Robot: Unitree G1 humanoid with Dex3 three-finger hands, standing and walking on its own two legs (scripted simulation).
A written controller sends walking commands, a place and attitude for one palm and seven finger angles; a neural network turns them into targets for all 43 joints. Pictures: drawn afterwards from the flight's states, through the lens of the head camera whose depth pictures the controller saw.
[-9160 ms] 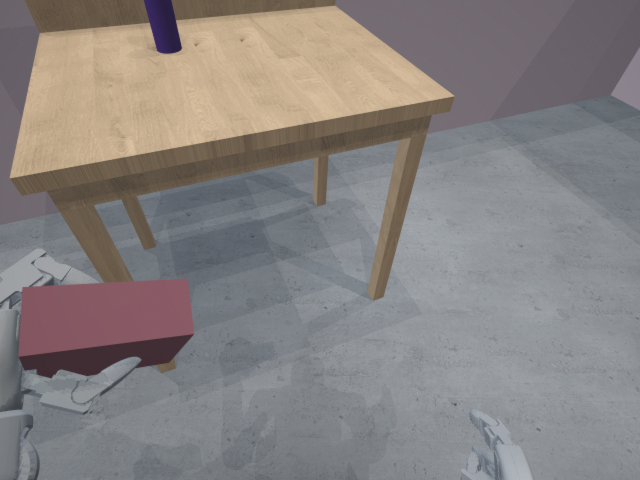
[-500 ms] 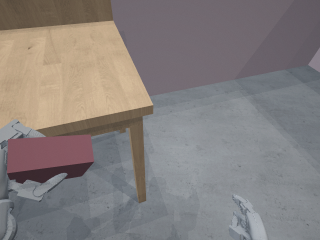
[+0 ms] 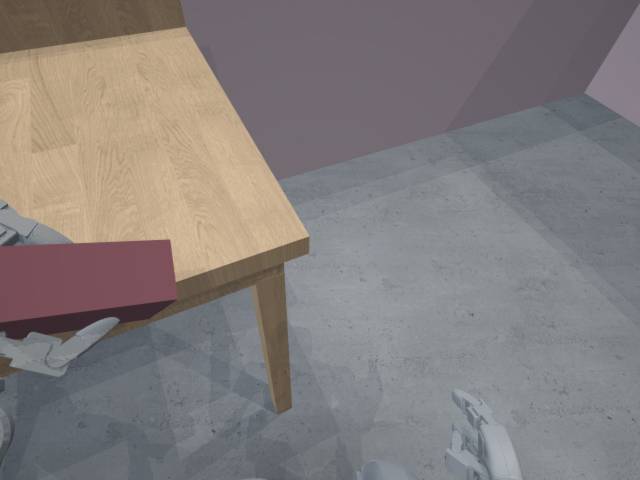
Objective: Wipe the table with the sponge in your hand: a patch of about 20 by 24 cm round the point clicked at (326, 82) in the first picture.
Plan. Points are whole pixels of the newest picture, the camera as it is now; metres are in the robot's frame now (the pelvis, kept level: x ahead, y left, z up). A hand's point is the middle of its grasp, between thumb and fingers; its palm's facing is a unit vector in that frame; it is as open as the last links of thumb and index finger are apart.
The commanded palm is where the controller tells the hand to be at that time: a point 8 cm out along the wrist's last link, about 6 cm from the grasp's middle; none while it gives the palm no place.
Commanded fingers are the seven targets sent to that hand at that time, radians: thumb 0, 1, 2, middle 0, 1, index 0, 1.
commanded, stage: shuffle to correct the standing spot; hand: left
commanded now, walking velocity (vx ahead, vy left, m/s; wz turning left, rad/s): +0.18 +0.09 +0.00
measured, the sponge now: (111, 288) +0.25 +0.21 +0.16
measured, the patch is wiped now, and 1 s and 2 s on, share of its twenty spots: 0.00 0.00 0.00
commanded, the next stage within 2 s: come to a stop and stand still in 0.22 s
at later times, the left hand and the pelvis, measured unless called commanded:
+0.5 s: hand (39, 222) +0.31 +0.30 +0.18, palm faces +0.41 -0.84 -0.35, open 9.7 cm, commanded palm +0.25 +0.34 +0.19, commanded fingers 0.00 0.10 1.30 -1.20 -1.60 -1.20 -1.60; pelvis +0.09 +0.06 +0.00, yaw +0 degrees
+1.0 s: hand (29, 203) +0.33 +0.32 +0.18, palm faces +0.44 -0.82 -0.36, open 9.7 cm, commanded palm +0.26 +0.35 +0.19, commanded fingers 0.00 0.10 1.30 -1.20 -1.60 -1.20 -1.60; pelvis +0.11 +0.06 +0.02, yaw +2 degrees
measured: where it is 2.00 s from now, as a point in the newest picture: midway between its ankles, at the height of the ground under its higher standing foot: outside the picture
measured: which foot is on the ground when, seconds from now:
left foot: down 0.00-0.12, up 0.14-0.40, down 0.42-1.00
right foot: up 0.00-0.08, down 0.10-1.00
